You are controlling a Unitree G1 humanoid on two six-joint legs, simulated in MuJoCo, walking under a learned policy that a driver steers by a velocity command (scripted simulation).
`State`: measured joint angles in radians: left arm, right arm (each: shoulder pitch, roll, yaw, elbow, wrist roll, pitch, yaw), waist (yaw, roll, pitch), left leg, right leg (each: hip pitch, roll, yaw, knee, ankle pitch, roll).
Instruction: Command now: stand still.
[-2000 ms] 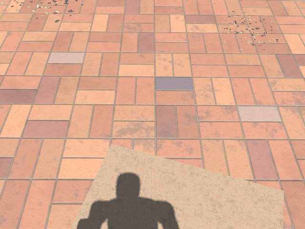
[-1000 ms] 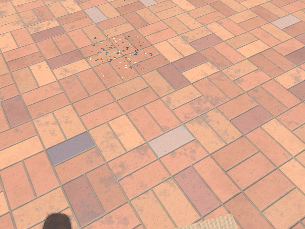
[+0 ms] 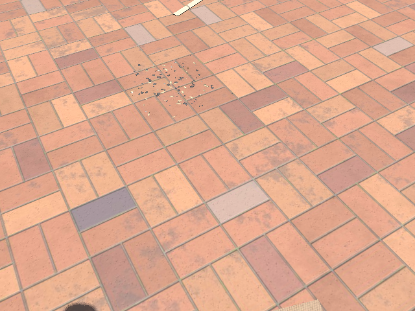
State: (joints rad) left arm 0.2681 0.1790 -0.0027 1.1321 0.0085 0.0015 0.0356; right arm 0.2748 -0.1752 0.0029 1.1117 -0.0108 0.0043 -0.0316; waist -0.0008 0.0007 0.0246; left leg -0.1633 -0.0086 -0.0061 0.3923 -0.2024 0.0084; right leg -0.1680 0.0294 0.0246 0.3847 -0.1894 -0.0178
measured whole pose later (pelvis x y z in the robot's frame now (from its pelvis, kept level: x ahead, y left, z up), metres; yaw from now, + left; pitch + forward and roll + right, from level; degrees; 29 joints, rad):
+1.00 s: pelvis +0.09 +0.02 -0.02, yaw +1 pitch +1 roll -1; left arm 0.44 0.17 0.05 1.12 0.01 -0.05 0.02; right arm 0.34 -0.17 -0.03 1.05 -0.03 -0.08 0.00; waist 0.02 -0.01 -0.02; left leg -0.22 -0.03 0.02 0.59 -0.40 0.10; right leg -0.13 0.04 0.07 0.52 -0.41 -0.03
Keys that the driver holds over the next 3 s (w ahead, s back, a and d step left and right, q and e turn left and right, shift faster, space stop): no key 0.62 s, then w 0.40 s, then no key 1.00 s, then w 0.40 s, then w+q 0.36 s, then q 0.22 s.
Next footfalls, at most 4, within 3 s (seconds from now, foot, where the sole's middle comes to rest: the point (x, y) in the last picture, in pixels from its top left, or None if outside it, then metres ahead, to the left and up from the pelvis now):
1.34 right None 0.37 -0.02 -0.78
1.66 left None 0.32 0.16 -0.78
2.36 right None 0.47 -0.06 -0.78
2.84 left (191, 240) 0.79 0.09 -0.78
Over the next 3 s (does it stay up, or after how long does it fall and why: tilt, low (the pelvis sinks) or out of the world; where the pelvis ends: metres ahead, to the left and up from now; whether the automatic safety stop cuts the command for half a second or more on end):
stays up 0.70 0.05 -0.02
